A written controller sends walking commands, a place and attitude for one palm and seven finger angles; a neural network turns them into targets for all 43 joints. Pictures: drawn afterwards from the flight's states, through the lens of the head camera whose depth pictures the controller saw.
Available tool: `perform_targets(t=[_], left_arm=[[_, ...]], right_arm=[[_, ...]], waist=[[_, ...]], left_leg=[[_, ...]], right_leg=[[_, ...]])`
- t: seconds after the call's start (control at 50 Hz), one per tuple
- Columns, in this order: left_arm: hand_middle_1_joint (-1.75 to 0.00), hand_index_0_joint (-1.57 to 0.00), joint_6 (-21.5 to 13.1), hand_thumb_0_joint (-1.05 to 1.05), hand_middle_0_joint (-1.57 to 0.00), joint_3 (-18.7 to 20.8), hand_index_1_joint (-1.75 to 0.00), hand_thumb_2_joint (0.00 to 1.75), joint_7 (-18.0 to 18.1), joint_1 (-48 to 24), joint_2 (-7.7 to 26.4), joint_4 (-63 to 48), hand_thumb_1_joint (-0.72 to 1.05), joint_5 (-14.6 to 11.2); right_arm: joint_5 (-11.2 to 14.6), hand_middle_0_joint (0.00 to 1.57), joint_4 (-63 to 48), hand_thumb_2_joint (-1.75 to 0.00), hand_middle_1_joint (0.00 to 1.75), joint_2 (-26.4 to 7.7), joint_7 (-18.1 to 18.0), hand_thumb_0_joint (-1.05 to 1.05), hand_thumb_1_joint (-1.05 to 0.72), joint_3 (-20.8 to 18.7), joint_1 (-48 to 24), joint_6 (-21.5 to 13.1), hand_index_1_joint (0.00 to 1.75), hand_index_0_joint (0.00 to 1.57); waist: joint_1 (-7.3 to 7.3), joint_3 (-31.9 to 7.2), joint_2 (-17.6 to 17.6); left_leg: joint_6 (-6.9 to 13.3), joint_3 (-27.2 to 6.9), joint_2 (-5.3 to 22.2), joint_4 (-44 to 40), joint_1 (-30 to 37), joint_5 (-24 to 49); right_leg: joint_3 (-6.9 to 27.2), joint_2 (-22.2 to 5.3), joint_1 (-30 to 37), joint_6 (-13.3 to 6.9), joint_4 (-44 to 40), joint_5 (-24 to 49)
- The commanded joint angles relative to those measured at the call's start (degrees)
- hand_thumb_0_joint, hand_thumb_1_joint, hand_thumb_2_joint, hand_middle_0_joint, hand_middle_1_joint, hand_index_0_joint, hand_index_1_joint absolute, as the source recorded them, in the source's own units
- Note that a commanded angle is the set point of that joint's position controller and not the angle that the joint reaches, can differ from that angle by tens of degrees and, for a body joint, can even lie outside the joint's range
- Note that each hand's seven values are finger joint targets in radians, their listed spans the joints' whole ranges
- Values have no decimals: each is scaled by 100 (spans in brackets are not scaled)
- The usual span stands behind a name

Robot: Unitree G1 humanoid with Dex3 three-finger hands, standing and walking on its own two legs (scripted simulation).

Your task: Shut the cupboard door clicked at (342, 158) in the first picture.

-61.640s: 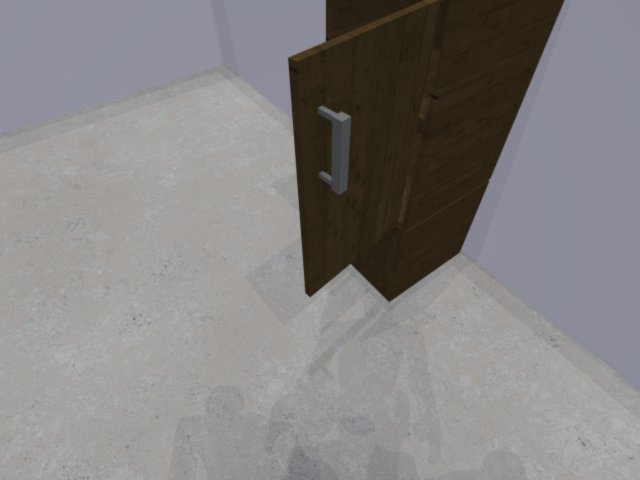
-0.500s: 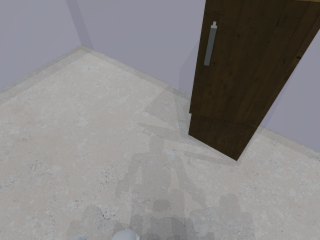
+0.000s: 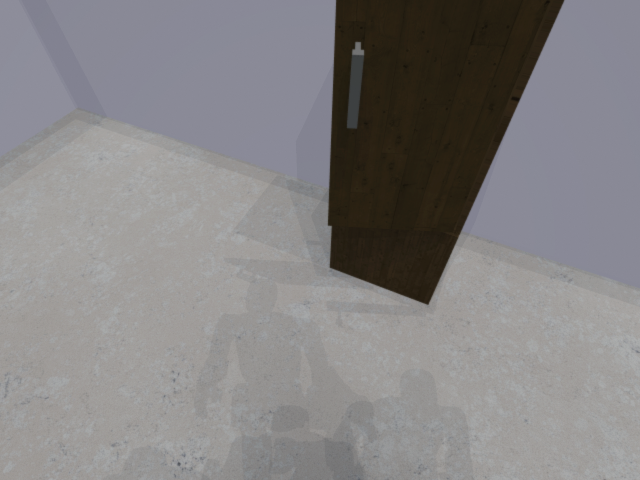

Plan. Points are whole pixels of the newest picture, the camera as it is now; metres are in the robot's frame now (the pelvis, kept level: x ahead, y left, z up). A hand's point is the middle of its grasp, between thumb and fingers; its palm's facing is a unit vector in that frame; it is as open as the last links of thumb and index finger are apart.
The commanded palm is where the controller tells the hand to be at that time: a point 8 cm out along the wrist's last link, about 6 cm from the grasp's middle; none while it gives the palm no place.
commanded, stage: take the last steps up to it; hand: left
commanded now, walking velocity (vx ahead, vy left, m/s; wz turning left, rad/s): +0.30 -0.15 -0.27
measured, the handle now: (354, 86) +0.77 -0.03 +0.09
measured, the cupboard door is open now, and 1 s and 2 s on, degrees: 21 21 21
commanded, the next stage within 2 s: come to a stop and stand still in 0.80 s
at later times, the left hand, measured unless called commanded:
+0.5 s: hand out of the picture +0.12 +0.15 -0.20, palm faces -0.07 -0.99 -0.11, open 7.4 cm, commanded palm none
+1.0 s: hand (325, 305) +0.44 +0.01 -0.17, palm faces -0.19 -0.96 -0.22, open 7.4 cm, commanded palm none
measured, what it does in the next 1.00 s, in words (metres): walks ahead: right foot, then left foot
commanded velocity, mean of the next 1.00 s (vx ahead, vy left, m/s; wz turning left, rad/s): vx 0.17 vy -0.09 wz -0.09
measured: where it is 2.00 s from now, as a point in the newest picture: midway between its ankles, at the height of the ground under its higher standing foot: (354, 463)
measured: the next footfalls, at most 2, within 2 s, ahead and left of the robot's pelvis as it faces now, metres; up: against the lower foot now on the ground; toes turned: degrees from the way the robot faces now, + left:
right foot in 0.04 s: +0.01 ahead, -0.12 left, +0.00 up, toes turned -3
left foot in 0.42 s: +0.23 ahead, +0.07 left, +0.00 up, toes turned +4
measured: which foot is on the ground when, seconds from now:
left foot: down 0.00-0.04, up 0.06-0.40, down 0.42-0.90, up 0.92-1.00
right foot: up 0.00-0.02, down 0.04-0.42, up 0.44-0.88, down 0.90-1.00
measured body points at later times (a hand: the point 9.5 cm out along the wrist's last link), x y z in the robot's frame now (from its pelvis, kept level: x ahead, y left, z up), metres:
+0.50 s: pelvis +0.14 -0.02 -0.02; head +0.16 +0.01 +0.43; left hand +0.13 +0.21 -0.19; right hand +0.20 -0.28 -0.14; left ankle +0.20 +0.07 -0.74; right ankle +0.00 -0.12 -0.67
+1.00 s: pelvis +0.31 -0.15 -0.01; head +0.36 -0.18 +0.44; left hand +0.45 +0.06 -0.15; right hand +0.21 -0.37 -0.17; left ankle +0.22 +0.02 -0.68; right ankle +0.34 -0.26 -0.74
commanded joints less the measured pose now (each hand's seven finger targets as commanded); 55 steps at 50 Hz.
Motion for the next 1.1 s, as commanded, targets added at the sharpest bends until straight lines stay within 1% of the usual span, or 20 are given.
perform_targets(t=[0.0, 0.02, 0.04, 0.16, 0.3, 0.36, 0.38, 0.4, 0.42, 0.44, 0.48, 0.56, 0.66, 0.78, 0.84, 0.86, 0.88, 0.9, 0.96, 1.08], left_arm=[[-30, -20, -205, 0, -20, 169, -30, 90, -91, 683, 614, -111, 90, 61], [-30, -20, -274, 0, -20, 263, -30, 90, -18, 1100, 1111, 3, 90, 116], [-30, -20, -275, 0, -20, 281, -30, 90, 74, 1218, 1345, 42, 90, 42], [-30, -20, -559, 0, -20, 71, -30, 90, 134, 499, 607, -41, 90, 5], [-30, -20, -578, 0, -20, 40, -30, 90, 145, 933, 711, 318, 90, 46], [-30, -20, -558, 0, -20, 51, -30, 90, 102, 566, 719, 306, 90, -18], [-30, -20, -557, 0, -20, 44, -30, 90, 77, 670, 522, 257, 90, -56], [-30, -20, -538, 0, -20, -45, -30, 90, 10, 1040, 188, 182, 90, -101], [-30, -20, -511, 0, -20, -39, -30, 90, 20, 694, 480, 27, 90, -22], [-30, -20, -500, 0, -20, 0, -30, 90, 8, 476, 581, -38, 90, 24], [-30, -20, -412, 0, -20, 63, -30, 90, -67, 204, 384, 10, 90, 115], [-30, -20, -267, 0, -20, 55, -30, 90, -146, 467, 133, 94, 90, 85], [-30, -20, -265, 0, -20, -35, -30, 90, -159, -190, -18, -110, 90, 66], [-30, -20, -342, 0, -20, -25, -30, 90, -130, -574, 158, -227, 90, 35], [-30, -20, -479, 0, -20, 58, -30, 90, -63, 521, 525, 109, 90, 38], [-30, -20, -582, 0, -20, 144, -30, 90, -7, 1237, 913, 333, 90, 83], [-30, -20, -640, 0, -20, 237, -30, 90, 77, 1658, 1403, 496, 90, 72], [-30, -20, -643, 0, -20, 167, -30, 90, 134, 1471, 1374, 438, 90, -44], [-30, -20, -655, 0, -20, -67, -30, 90, 306, 282, 664, 208, 90, -18], [-30, -20, -542, 0, -20, 31, -30, 90, 405, 313, 678, 170, 90, -7]], right_arm=[[18, 20, -238, -90, 30, -1197, -46, 0, -90, -391, -8, -90, 30, 20], [98, 20, -414, -90, 30, -749, -15, 0, -90, -294, -220, -105, 30, 20], [39, 20, -688, -90, 30, -757, 31, 0, -90, -234, -841, -93, 30, 20], [-21, 20, -354, -90, 30, -630, 158, 0, -90, -294, -438, -150, 30, 20], [27, 20, -515, -90, 30, -518, 110, 0, -90, -225, -787, -280, 30, 20], [3, 20, -117, -90, 30, -709, 10, 0, -90, -277, 320, -368, 30, 20], [-54, 20, 125, -90, 30, -1111, -61, 0, -90, -372, 1146, -418, 30, 20], [-134, 20, 282, -90, 30, -1777, -113, 0, -90, -501, 1813, -446, 30, 20], [-69, 20, 263, -90, 30, -1852, -164, 0, -90, -455, 1848, -396, 30, 20], [-38, 20, 93, -90, 30, -1675, -122, 0, -90, -411, 1369, -356, 30, 20], [-46, 20, -58, -90, 30, -1173, -146, 0, -90, -310, 609, -395, 30, 20], [-32, 20, 38, -90, 30, -963, -145, 0, -90, -263, 512, -526, 30, 20], [-17, 20, 194, -90, 30, -873, -47, 0, -90, -315, 751, -457, 30, 20], [-42, 20, 293, -90, 30, -960, -2, 0, -90, -389, 834, -364, 30, 20], [-2, 20, 331, -90, 30, -967, 19, 0, -90, -399, 699, -310, 30, 20], [53, 20, 337, -90, 30, -744, 69, 0, -90, -352, 811, -327, 30, 20], [135, 20, 206, -90, 30, -227, 86, 0, -90, -221, 991, -314, 30, 20], [158, 20, 149, -90, 30, -334, 31, 0, -90, -173, 910, -236, 30, 20], [189, 20, 402, -90, 30, -241, -29, 0, -90, -104, 932, -143, 30, 20], [140, 20, 233, -90, 30, -360, -9, 0, -90, -192, 285, 182, 30, 20]], waist=[[345, -233, -72], [573, -154, -1782], [756, 326, -2029], [31, 491, -783], [159, 116, -777], [-421, -230, -441], [-712, -783, 239], [-763, -1306, 1883], [-793, -1131, 1311], [-570, -518, 522], [-262, 527, 750], [52, 158, 489], [-78, 326, 614], [-134, 396, 692], [355, -236, 269], [667, -820, -680], [684, -1281, -2152], [553, -1226, -1698], [61, -949, -1172], [172, -764, -611]], left_leg=[[292, -662, 802, -214, -1004, -1738], [-95, 213, -58, 1368, -2239, -2066], [-136, -109, -248, 2595, -2827, -2137], [-212, -420, 25, 3072, -2393, -391], [-154, -95, -117, 1389, -1970, -402], [-55, 183, -453, 149, 190, 412], [141, -757, 202, -297, 1688, 499], [794, -3304, 2091, -894, 2865, 325], [1210, -4096, 2628, -1442, 2441, -56], [1260, -3800, 2477, -1636, 1542, -909], [843, -2869, 2062, -2043, 43, -1244], [685, -1157, 1496, -1879, 249, 276], [646, -347, 1186, -1905, 405, 857], [633, -276, 1320, -1546, 471, 1198], [268, 48, 956, -78, 341, 1714], [77, 369, 472, 1278, -380, 1000], [-67, 307, -425, 2877, -1465, -2123], [17, -471, -243, 3472, -1338, -2298], [-147, -829, -6, 3297, -1044, -1488], [-312, -801, -480, 3181, -1228, -1105]], right_leg=[[163, -73, 1534, -276, -2059, 217], [2144, -1294, 2126, -827, -3067, -1024], [3067, -2001, 1566, -1296, -3514, -1281], [1218, -1119, 952, -1269, -3036, 985], [1142, -1142, 1789, -1351, -2440, 3107], [727, -709, 900, -1087, -1190, 3734], [542, -372, 21, -787, 113, 2966], [-14, 348, -1529, -398, 2048, -167], [606, 241, -1880, -448, 3153, -739], [707, -88, -1961, -467, 3415, -394], [657, -413, -2011, -308, 3500, 475], [466, -473, -1824, -93, 2697, 1162], [8, -528, -1792, 69, 1141, 1823], [-246, -377, -1019, -25, -192, 1795], [-289, -128, 769, -191, -1238, 1825], [416, -735, 1965, -393, -1611, 2049], [1998, -2021, 2690, -888, -2034, 3007], [2080, -2238, 2042, -982, -2262, 3867], [1031, -1886, 1455, -962, -1736, 6531], [871, -2054, 1208, -1169, -1814, 6949]])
